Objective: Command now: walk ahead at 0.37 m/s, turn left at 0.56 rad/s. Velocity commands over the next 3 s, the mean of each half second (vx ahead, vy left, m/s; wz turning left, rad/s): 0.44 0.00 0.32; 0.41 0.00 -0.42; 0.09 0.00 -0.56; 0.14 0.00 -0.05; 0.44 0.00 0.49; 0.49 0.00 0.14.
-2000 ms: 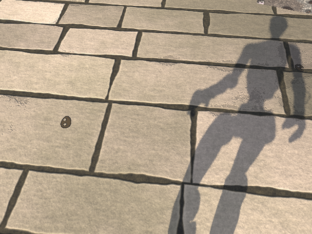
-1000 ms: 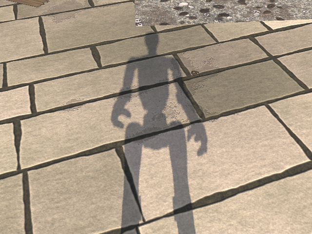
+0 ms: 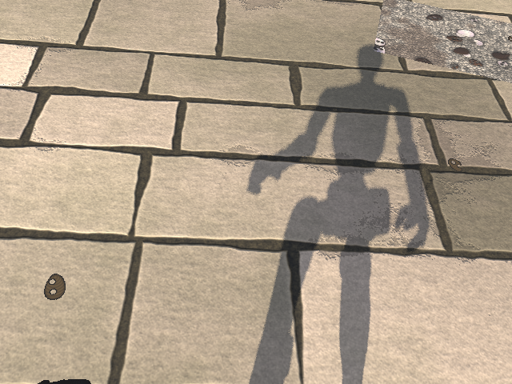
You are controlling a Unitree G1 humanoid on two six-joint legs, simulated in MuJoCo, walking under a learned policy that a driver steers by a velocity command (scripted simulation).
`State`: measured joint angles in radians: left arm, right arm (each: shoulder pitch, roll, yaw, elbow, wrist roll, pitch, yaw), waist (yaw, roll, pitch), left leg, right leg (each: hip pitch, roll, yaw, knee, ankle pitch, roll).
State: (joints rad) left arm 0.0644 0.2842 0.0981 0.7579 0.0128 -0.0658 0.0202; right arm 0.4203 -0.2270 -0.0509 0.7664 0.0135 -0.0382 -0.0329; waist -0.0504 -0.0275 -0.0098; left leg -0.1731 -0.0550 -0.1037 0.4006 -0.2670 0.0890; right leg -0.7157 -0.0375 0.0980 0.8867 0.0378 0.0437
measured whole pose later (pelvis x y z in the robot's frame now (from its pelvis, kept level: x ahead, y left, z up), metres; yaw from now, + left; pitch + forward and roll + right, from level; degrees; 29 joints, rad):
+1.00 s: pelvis +0.53 +0.04 +0.00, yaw -7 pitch +2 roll +1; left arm 0.15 0.32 0.08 0.67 -0.01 -0.01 -0.01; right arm 0.25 -0.28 -0.07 0.79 0.00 -0.08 -0.01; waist -0.06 -0.04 0.07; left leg -0.12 0.00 0.13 0.32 -0.22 0.02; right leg -0.65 -0.06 0.01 0.83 -0.12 0.03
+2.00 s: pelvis +0.69 +0.01 -0.01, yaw -23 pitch +1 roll -1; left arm 0.29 0.25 0.05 0.72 0.00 -0.05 0.01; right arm 0.29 -0.29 -0.05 0.73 0.04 -0.01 -0.01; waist 0.00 0.04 -0.02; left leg -0.41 -0.02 -0.07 0.85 -0.43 0.02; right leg -0.11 0.01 -0.01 0.40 -0.31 -0.02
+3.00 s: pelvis +1.21 -0.06 -0.01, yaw -4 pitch +1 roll +0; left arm 0.25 0.29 0.04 0.70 -0.01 -0.08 -0.03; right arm 0.29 -0.30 -0.03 0.71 0.00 -0.08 0.01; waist 0.00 0.03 0.03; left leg -0.42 -0.01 -0.05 1.13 -0.35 0.02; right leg -0.30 0.09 0.03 0.44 -0.16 -0.08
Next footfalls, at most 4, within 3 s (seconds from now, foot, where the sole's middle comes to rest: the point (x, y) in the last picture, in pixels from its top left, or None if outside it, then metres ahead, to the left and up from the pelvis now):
0.28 right None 0.31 -0.13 -0.79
0.70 left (171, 365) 0.54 0.15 -0.79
1.14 right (268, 303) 0.72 -0.11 -0.79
1.56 left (191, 289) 0.76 0.11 -0.79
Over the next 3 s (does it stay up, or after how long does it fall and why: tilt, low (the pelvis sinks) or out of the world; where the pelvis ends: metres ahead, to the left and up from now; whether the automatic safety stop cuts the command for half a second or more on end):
stays up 1.21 -0.06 -0.01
